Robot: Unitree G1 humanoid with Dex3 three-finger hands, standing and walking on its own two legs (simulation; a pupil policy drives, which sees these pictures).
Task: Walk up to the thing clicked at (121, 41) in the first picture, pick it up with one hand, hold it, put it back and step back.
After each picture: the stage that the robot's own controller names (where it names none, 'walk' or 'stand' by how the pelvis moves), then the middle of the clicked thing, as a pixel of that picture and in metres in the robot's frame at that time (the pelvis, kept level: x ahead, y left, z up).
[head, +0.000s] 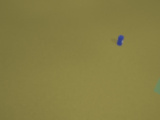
stand; (120, 40) +1.50 -0.43 -0.72
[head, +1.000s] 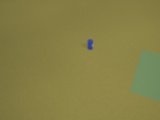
walk; (90, 44) +1.42 +0.04 -0.69
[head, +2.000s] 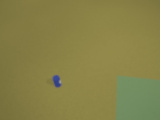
walk; (57, 81) +0.87 +0.34 -0.72
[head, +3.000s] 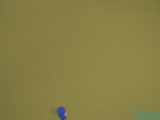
walk; (62, 113) +0.53 +0.25 -0.71
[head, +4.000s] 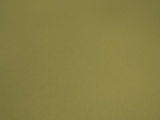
stand; out of the picture +0.42 +0.19 -0.71
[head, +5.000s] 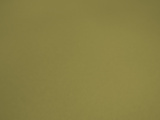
stand; out of the picture +0.39 +0.20 -0.72
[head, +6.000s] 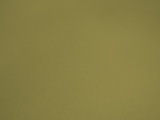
stand; out of the picture +0.40 +0.21 -0.73
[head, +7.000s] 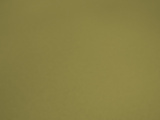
stand; out of the picture +0.38 +0.21 -0.73
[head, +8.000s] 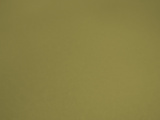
go down; out of the picture +0.38 +0.21 -0.73
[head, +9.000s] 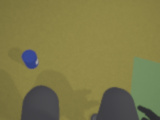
go down; (30, 59) +0.47 +0.22 -0.36
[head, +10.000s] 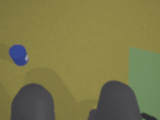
go down; (19, 55) +0.46 +0.24 -0.30
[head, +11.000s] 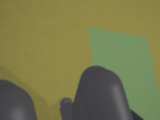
close in; out of the picture +0.45 +0.28 -0.23
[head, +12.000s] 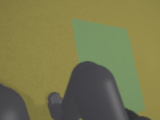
close; out of the picture +0.44 +0.29 -0.23
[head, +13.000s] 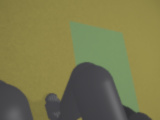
lift; out of the picture +0.42 +0.26 -0.23
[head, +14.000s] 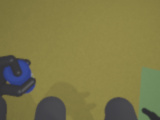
lift; (21, 78) +0.34 +0.21 -0.04
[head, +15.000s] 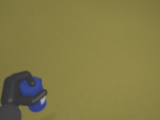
hold; (34, 95) +0.32 +0.18 +0.00
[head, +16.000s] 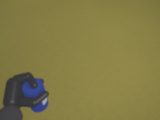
hold; (36, 95) +0.32 +0.17 -0.01
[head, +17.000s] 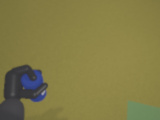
crouch; (35, 86) +0.35 +0.17 -0.06
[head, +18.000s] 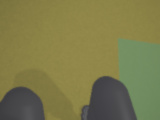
lower; out of the picture +0.49 +0.26 -0.10
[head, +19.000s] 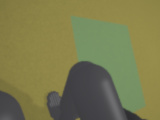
lower; out of the picture +0.44 +0.30 -0.23
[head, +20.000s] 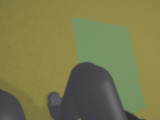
lower; out of the picture +0.44 +0.30 -0.23
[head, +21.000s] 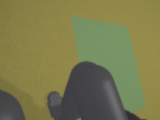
lower; out of the picture +0.44 +0.30 -0.23
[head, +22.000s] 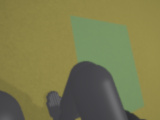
lower; out of the picture +0.44 +0.30 -0.23
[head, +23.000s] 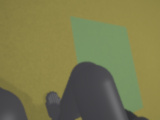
open; out of the picture +0.44 +0.28 -0.24
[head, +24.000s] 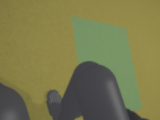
rise; out of the picture +0.44 +0.28 -0.24
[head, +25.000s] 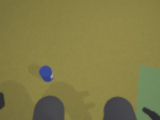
walk; (46, 74) +0.46 +0.20 -0.43
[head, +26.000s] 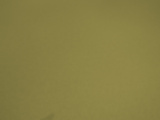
stand; out of the picture +0.39 +0.16 -0.66
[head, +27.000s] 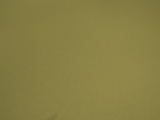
stand; out of the picture +0.39 +0.18 -0.67
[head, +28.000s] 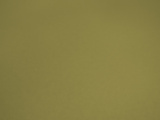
stand; out of the picture +0.40 +0.17 -0.71
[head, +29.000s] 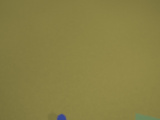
walk; out of the picture +0.42 +0.15 -0.71
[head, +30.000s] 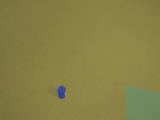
walk; (61, 92) +0.61 +0.12 -0.71
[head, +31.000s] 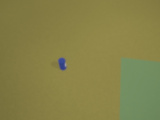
walk; (62, 64) +0.91 +0.27 -0.70
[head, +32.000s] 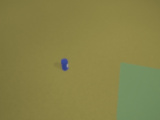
stand; (64, 64) +1.01 +0.19 -0.71
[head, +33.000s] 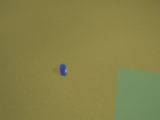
stand; (63, 70) +1.02 +0.22 -0.73
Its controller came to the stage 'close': yes
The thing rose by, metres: 0.71
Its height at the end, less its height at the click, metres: +0.00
